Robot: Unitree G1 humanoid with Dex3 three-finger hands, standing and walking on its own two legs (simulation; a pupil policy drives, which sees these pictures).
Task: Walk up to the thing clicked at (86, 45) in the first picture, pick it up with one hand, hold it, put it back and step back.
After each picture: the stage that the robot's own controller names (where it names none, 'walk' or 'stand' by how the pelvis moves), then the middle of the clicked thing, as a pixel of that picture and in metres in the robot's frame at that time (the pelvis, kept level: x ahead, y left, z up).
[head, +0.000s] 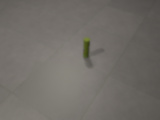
stand; (86, 48) +1.29 -0.05 -0.65
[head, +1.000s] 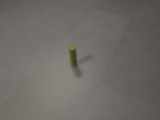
walk; (73, 56) +1.17 +0.17 -0.64
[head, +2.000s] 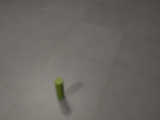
walk; (59, 89) +0.74 +0.20 -0.63
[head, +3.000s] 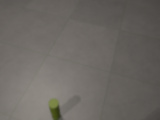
walk; (55, 110) +0.50 +0.17 -0.63
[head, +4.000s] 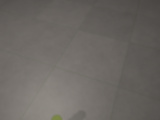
stand; out of the picture +0.42 +0.18 -0.64
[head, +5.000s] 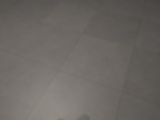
stand; out of the picture +0.41 +0.15 -0.65
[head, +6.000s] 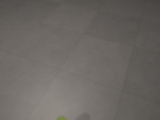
stand; out of the picture +0.44 +0.16 -0.66
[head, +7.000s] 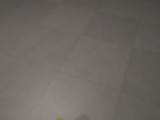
stand; out of the picture +0.43 +0.17 -0.66
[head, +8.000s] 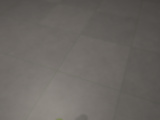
stand; out of the picture +0.42 +0.17 -0.66
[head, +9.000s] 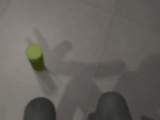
go down; (36, 60) +0.50 +0.17 -0.36
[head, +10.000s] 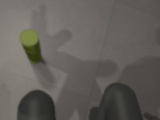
go down; (32, 49) +0.52 +0.17 -0.28
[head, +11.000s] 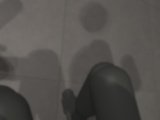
close in; out of the picture +0.52 +0.23 -0.18
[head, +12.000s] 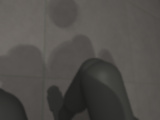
close; out of the picture +0.51 +0.24 -0.18
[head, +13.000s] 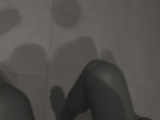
lift; out of the picture +0.45 +0.21 -0.18
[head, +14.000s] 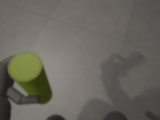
lift; (36, 84) +0.33 +0.15 +0.02
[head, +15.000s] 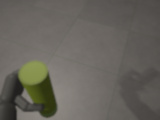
hold; (42, 94) +0.30 +0.14 +0.04
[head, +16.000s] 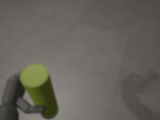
hold; (43, 96) +0.30 +0.14 +0.03
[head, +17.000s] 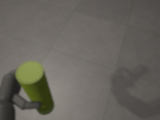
crouch; (39, 92) +0.32 +0.15 +0.01
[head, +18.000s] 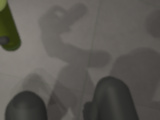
lower; (2, 26) +0.51 +0.17 -0.04
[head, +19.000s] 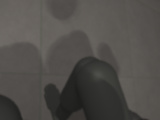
lower; out of the picture +0.48 +0.23 -0.18
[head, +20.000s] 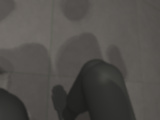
lower; out of the picture +0.48 +0.22 -0.18
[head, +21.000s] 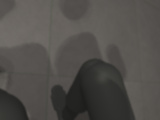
lower; out of the picture +0.48 +0.22 -0.17
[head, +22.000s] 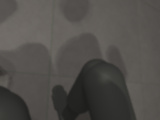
lower; out of the picture +0.47 +0.21 -0.17
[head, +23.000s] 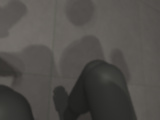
draw back; out of the picture +0.48 +0.19 -0.18
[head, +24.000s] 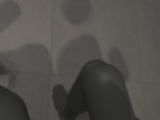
stand; out of the picture +0.47 +0.20 -0.18
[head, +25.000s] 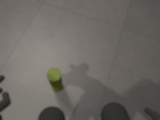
walk; (55, 81) +0.45 +0.12 -0.41
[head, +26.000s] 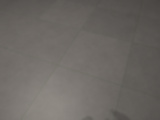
stand; out of the picture +0.40 +0.11 -0.60
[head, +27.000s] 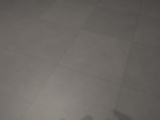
stand; out of the picture +0.40 +0.12 -0.60
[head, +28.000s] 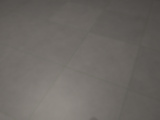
stand; out of the picture +0.40 +0.11 -0.65
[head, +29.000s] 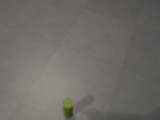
walk; (68, 109) +0.45 +0.07 -0.63
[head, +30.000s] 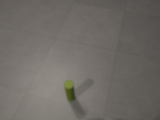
walk; (70, 91) +0.59 +0.11 -0.62
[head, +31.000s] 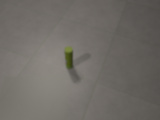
walk; (69, 58) +0.91 +0.13 -0.62
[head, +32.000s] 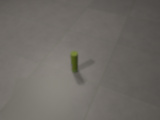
stand; (74, 62) +1.06 +0.10 -0.64
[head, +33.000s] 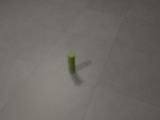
stand; (71, 63) +1.06 +0.11 -0.66
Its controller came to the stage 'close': yes
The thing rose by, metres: 0.70
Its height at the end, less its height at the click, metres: +0.00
